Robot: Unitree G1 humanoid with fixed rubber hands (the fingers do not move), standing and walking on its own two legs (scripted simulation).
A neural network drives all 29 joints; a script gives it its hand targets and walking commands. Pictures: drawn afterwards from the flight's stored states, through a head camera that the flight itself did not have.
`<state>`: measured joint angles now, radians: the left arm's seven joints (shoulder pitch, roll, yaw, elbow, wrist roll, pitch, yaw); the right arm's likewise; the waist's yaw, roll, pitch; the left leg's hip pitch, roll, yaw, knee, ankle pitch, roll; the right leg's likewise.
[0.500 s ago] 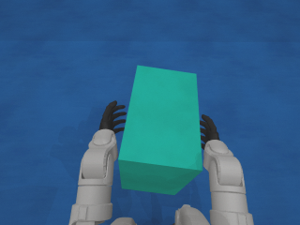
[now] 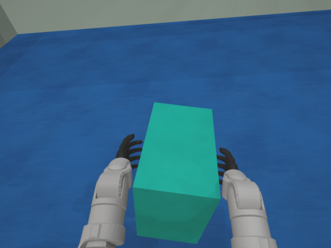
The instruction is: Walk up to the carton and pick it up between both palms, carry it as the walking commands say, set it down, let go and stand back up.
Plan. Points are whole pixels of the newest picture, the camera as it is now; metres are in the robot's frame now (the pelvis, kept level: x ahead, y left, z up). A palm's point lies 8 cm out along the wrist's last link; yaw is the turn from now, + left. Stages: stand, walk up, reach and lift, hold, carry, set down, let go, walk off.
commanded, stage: carry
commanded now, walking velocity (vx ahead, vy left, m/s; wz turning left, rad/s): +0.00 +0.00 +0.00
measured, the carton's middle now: (175, 171) +0.34 +0.02 -0.04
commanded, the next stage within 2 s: hold in 1.62 s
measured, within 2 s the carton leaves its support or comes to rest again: neither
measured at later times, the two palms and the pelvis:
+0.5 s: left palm (110, 177) +0.26 +0.17 +0.05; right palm (220, 186) +0.27 -0.10 +0.03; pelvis -0.03 +0.02 +0.00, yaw +0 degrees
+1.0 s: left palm (107, 172) +0.28 +0.18 +0.05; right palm (216, 179) +0.28 -0.09 +0.03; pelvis -0.02 +0.03 +0.00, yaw +0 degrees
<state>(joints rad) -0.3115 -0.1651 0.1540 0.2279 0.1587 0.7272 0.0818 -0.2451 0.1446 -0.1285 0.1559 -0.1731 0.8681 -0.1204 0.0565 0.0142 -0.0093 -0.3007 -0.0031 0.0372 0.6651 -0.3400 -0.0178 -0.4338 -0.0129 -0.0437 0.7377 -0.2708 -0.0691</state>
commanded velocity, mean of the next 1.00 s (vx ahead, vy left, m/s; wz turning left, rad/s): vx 0.00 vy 0.00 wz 0.00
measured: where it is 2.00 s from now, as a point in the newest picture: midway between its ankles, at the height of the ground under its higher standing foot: outside the picture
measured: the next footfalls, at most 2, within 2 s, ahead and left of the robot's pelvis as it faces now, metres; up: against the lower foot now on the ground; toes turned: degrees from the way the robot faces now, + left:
none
